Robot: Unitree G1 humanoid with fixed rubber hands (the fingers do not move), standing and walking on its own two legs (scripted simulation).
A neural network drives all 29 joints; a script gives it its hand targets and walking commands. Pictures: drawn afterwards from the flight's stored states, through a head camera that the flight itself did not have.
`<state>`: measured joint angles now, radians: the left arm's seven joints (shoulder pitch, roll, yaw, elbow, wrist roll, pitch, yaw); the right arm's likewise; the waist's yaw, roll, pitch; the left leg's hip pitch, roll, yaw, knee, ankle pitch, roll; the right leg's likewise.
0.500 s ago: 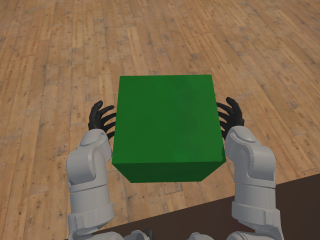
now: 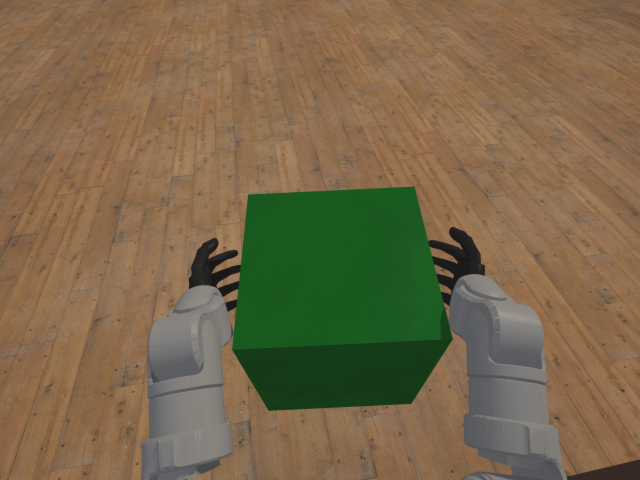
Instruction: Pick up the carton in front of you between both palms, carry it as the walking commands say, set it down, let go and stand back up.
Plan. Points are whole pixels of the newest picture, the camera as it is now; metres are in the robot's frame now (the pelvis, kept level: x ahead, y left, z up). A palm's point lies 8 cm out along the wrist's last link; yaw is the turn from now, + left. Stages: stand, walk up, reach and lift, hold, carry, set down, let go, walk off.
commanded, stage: carry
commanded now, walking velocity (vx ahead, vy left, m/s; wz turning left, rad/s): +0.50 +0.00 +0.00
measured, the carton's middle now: (335, 307) +0.35 +0.00 +0.03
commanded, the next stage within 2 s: none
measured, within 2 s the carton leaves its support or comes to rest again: neither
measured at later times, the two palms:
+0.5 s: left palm (223, 255) +0.41 +0.15 +0.08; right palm (451, 256) +0.39 -0.15 +0.09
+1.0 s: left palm (283, 206) +0.70 +0.09 -0.08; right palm (420, 199) +0.72 -0.22 -0.09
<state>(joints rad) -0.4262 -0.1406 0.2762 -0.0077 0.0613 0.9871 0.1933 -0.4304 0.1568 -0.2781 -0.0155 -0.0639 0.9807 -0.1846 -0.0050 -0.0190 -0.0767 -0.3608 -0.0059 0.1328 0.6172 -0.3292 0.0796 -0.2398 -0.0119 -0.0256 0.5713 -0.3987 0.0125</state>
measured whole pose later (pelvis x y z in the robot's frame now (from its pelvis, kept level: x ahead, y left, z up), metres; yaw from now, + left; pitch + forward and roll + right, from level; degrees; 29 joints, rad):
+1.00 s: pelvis +0.38 -0.07 -0.16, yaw +0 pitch +3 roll +0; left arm -0.40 -0.13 0.24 0.03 0.00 0.92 0.20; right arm -0.43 0.12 -0.27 0.04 -0.03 0.93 -0.23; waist 0.06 0.02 -0.02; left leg -0.39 -0.01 -0.07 1.63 -0.61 0.03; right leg -0.50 0.02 -0.15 0.68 -0.24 -0.11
